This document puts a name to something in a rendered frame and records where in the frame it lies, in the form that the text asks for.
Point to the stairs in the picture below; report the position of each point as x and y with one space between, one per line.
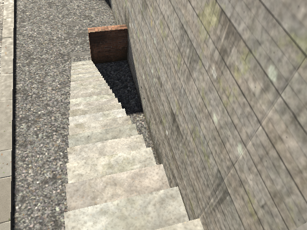
113 180

